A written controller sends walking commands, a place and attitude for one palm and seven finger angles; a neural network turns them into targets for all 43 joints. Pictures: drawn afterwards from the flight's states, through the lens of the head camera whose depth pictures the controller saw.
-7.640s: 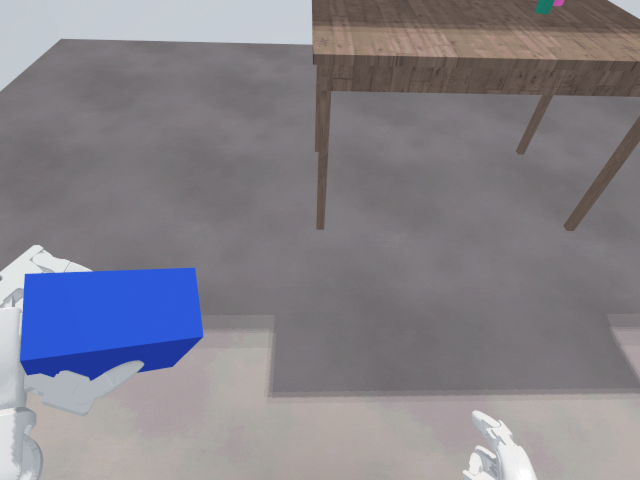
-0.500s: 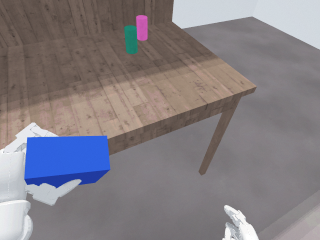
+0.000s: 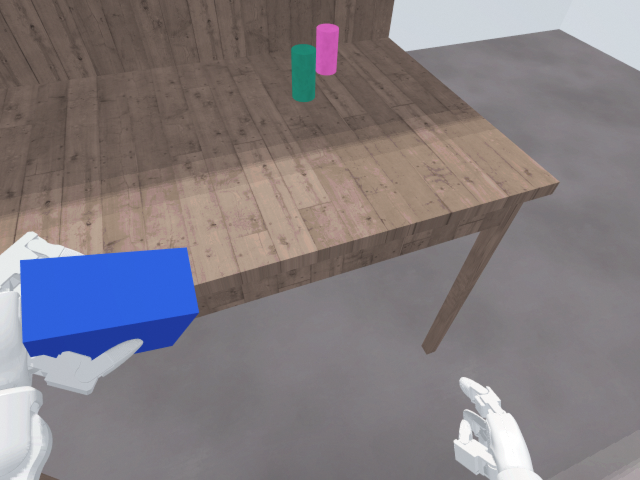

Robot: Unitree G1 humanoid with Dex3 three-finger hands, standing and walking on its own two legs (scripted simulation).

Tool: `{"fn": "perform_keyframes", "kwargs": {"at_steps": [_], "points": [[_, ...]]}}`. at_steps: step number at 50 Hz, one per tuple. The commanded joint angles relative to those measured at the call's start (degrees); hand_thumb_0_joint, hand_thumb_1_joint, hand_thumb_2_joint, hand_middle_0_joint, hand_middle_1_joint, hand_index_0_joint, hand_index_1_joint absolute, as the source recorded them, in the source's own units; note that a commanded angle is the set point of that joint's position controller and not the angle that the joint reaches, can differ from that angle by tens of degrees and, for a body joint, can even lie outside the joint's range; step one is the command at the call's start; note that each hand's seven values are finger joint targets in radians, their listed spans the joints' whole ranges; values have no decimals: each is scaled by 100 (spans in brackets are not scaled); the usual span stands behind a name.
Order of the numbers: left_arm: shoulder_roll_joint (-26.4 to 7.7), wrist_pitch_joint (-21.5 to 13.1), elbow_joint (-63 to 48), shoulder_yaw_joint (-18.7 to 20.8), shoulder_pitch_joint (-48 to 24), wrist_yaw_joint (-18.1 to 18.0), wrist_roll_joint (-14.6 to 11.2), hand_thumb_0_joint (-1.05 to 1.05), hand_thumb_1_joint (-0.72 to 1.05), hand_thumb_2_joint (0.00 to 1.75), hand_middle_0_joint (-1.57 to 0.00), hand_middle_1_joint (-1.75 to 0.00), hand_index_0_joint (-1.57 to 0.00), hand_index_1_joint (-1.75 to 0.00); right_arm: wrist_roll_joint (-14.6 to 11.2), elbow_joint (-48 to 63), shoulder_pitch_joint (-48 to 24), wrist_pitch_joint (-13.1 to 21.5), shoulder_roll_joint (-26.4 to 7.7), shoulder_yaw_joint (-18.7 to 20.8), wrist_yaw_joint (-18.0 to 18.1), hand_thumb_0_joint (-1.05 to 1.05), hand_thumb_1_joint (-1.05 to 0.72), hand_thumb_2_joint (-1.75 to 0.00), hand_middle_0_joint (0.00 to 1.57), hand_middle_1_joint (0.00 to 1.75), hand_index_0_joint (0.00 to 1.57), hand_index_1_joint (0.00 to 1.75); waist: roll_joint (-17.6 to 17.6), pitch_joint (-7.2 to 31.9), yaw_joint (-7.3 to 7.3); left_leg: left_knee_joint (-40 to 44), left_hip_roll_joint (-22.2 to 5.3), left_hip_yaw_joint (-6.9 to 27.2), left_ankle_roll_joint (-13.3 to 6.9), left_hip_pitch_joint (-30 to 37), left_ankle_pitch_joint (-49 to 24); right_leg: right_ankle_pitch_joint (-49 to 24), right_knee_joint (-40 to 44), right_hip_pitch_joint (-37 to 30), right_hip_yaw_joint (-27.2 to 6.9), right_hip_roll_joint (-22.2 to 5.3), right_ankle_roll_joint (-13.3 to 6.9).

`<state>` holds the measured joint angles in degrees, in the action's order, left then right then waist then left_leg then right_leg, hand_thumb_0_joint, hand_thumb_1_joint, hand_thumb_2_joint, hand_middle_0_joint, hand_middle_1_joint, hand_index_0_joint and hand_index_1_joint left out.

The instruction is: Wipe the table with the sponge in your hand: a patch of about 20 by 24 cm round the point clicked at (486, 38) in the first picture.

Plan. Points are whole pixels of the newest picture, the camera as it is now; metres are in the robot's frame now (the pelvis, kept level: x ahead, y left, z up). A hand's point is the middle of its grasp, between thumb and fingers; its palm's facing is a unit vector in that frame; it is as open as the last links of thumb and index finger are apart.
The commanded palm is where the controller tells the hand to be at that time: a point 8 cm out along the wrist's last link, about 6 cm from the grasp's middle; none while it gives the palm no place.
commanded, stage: come to a stop and stand still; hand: left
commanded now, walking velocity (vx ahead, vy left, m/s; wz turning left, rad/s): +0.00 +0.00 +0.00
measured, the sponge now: (136, 308) +0.24 +0.22 +0.13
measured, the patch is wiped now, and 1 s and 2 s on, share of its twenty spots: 0.00 0.00 0.00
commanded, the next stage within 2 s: look again from close up in 0.64 s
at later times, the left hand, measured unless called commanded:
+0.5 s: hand (145, 282) +0.25 +0.20 +0.16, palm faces +0.43 -0.82 -0.38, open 10.3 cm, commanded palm +0.19 +0.24 +0.18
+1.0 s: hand (122, 293) +0.24 +0.22 +0.16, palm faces +0.44 -0.82 -0.36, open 10.3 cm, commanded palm +0.18 +0.25 +0.18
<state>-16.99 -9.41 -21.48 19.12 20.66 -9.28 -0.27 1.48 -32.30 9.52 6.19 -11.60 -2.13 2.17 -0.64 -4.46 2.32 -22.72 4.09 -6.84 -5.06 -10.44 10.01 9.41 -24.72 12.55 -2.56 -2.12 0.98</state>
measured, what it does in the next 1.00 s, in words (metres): stands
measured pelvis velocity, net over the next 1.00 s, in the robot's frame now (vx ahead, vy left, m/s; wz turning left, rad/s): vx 0.03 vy -0.03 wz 0.03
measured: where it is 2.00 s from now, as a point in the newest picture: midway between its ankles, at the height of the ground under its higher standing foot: outside the picture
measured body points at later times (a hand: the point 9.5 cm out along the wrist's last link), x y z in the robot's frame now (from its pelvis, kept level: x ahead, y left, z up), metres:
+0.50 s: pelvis +0.04 -0.04 +0.00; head +0.07 -0.05 +0.45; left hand +0.23 +0.25 +0.18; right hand +0.23 -0.28 -0.08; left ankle +0.04 +0.05 -0.74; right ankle +0.05 -0.15 -0.74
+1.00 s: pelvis +0.03 -0.03 +0.01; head +0.05 -0.03 +0.46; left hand +0.21 +0.26 +0.18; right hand +0.22 -0.25 -0.07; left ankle +0.04 +0.05 -0.74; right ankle +0.05 -0.15 -0.74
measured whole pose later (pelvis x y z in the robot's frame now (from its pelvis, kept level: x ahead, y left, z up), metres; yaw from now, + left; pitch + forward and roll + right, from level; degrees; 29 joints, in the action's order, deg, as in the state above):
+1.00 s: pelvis +0.03 -0.03 +0.01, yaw +2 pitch -1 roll -1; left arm -19.0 -8.3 -26.1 18.9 25.9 -8.8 -3.3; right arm 0.6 -32.4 10.5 3.0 -12.2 -1.7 3.4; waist 1.2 -2.6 0.5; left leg -22.6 1.0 -3.3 -3.0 -10.5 11.5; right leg 8.8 -18.7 9.2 0.9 0.8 0.1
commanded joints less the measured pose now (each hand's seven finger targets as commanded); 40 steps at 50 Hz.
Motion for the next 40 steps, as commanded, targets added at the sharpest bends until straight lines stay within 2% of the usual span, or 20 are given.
{"fn": "perform_keyframes", "kwargs": {"at_steps": [1,3,4,5,9,12,13,14,18,20,23,24,27,28,29,32,33,34,38,40], "points": [[-1052,-512,-1780,542,-774,-120,-32,0,10,130,-120,-160,-120,-160,-6,929,-561,335,-696,295,59,0,-90,-90,20,30,20,30,717,758,-80,1040,-1053,1025,701,-283,1204,58,158,-486,157,132,-188],[-1126,-495,-1718,653,-524,-127,-49,0,10,130,-120,-160,-120,-160,11,908,-533,331,-715,317,49,0,-90,-90,20,30,20,30,622,917,-83,847,-953,955,750,-155,687,-139,221,-536,132,120,-216],[-1006,-496,-1674,581,-381,-113,-79,0,10,130,-120,-160,-120,-160,-2,914,-519,315,-675,313,50,0,-90,-90,20,30,20,30,568,963,-92,683,-925,887,735,-125,417,-281,274,-571,108,88,-228],[-1020,-485,-1584,611,-273,-103,-98,0,10,130,-120,-160,-120,-160,-3,912,-505,296,-687,319,49,0,-90,-90,20,30,20,30,385,962,-99,556,-868,846,708,-175,268,-376,340,-602,61,65,-229],[-917,-427,-1379,592,120,-43,-178,0,10,130,-120,-160,-120,-160,-35,881,-442,235,-688,344,55,0,-90,-90,20,30,20,30,194,1045,-144,238,-769,747,604,-185,-48,-566,454,-571,-100,-25,-263],[-1048,-418,-1438,688,150,-32,-222,0,10,130,-120,-160,-120,-160,-48,878,-481,214,-697,349,88,0,-90,-90,20,30,20,30,-20,1095,-162,60,-715,735,506,-184,-199,-773,529,-573,-189,-85,-255],[-1168,-403,-1521,774,147,-51,-219,0,10,130,-120,-160,-120,-160,-45,862,-516,206,-722,363,108,0,-90,-90,20,30,20,30,184,1174,-170,-12,-706,712,492,-112,-341,-918,516,-585,-230,-115,-276],[-1079,-402,-1532,715,220,-44,-241,0,10,130,-120,-160,-120,-160,-50,873,-492,199,-688,346,113,0,-90,-90,20,30,20,30,99,1230,-171,-57,-720,735,481,-83,-521,-1104,468,-663,-198,-135,-282],[-1286,-403,-1912,823,98,-79,-260,0,10,130,-120,-160,-120,-160,-56,881,-548,199,-744,354,150,0,-90,-90,20,30,20,30,357,1356,-174,-146,-668,733,496,60,-1007,-1551,398,-761,-155,-135,-272],[-1175,-398,-1906,736,204,-77,-286,0,10,130,-120,-160,-120,-160,-67,903,-552,192,-722,343,154,0,-90,-90,20,30,20,30,291,1378,-175,-191,-669,730,485,158,-1203,-1708,396,-774,-130,-139,-259],[-1259,-367,-1857,835,389,-96,-301,0,10,130,-120,-160,-120,-160,-66,889,-537,159,-766,375,163,0,-90,-90,20,30,20,30,388,1424,-181,-227,-663,726,489,230,-1431,-1897,390,-812,-130,-143,-261],[-1126,-361,-1777,742,453,-81,-320,0,10,130,-120,-160,-120,-160,-81,897,-513,142,-726,358,158,0,-90,-90,20,30,20,30,256,1357,-189,-216,-684,721,486,227,-1424,-1881,412,-790,-97,-137,-245],[-1101,-346,-1687,719,465,-59,-337,0,10,130,-120,-160,-120,-160,-91,890,-495,89,-756,383,157,0,-90,-90,20,30,20,30,138,1295,-204,-160,-670,701,481,223,-1311,-1781,489,-738,-78,-96,-215],[-1169,-318,-1585,789,555,-63,-335,0,10,130,-120,-160,-120,-160,-88,875,-495,74,-780,394,168,0,-90,-90,20,30,20,30,264,1267,-195,-115,-671,695,486,235,-1336,-1761,489,-708,-66,-88,-211],[-1048,-314,-1556,677,553,-43,-352,0,10,130,-120,-160,-120,-160,-99,891,-491,52,-740,369,161,0,-90,-90,20,30,20,30,199,1219,-198,-81,-693,708,477,200,-1241,-1642,517,-703,-37,-84,-195],[-1094,-303,-1524,665,380,-27,-345,0,10,130,-120,-160,-120,-160,-102,889,-494,23,-753,380,170,0,-90,-90,20,30,20,30,103,1108,-205,12,-667,692,452,172,-918,-1359,660,-603,-52,-42,-165],[-1180,-281,-1542,706,353,-35,-336,0,10,130,-120,-160,-120,-160,-88,887,-513,19,-775,382,186,0,-90,-90,20,30,20,30,223,1099,-203,36,-658,687,451,220,-933,-1350,681,-561,-58,-31,-167],[-1074,-275,-1513,609,322,-20,-343,0,10,130,-120,-160,-120,-160,-95,904,-504,7,-733,356,182,0,-90,-90,20,30,20,30,143,1060,-203,85,-672,708,444,204,-867,-1259,698,-568,-24,-21,-157],[-1212,-254,-1670,644,66,-32,-315,0,10,130,-120,-160,-120,-160,-84,902,-506,7,-765,365,200,0,-90,-90,20,30,20,30,344,1081,-197,193,-618,698,460,255,-828,-1163,761,-608,15,46,-137],[-1151,-254,-1720,581,21,-34,-315,0,10,130,-120,-160,-120,-160,-86,927,-500,4,-730,345,196,0,-90,-90,20,30,20,30,327,1068,-189,247,-634,694,459,245,-752,-1068,775,-636,50,64,-124]]}}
